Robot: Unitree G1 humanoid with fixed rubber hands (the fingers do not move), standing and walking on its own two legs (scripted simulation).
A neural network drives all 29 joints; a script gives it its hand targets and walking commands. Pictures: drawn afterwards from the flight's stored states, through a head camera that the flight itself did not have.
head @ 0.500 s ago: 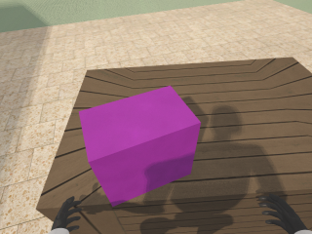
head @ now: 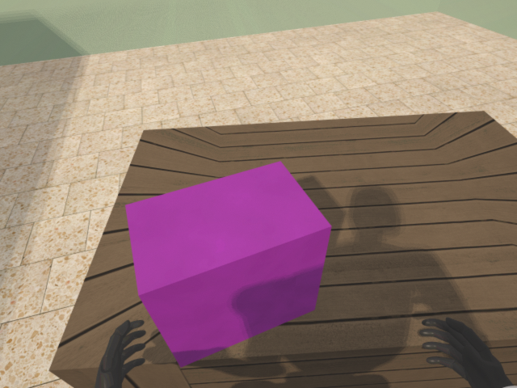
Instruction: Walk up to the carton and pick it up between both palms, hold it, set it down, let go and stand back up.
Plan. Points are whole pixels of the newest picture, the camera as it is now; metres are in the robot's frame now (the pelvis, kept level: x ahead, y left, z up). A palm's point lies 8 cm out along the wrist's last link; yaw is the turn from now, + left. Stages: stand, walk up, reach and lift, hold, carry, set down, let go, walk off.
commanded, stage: reach and lift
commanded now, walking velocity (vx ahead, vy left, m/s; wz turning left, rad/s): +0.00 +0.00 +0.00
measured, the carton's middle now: (231, 263) +0.34 +0.07 +0.02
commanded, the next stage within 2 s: none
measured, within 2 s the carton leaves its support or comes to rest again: neither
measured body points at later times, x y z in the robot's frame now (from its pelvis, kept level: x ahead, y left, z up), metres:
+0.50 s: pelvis -0.02 -0.01 +0.00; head -0.04 +0.01 +0.45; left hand +0.18 +0.22 +0.04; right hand +0.20 -0.26 +0.04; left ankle +0.00 +0.15 -0.75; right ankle -0.03 -0.11 -0.75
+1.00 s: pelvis -0.02 +0.00 +0.00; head -0.02 +0.02 +0.45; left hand +0.22 +0.25 +0.08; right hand +0.28 -0.25 +0.10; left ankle +0.00 +0.15 -0.75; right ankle -0.03 -0.11 -0.75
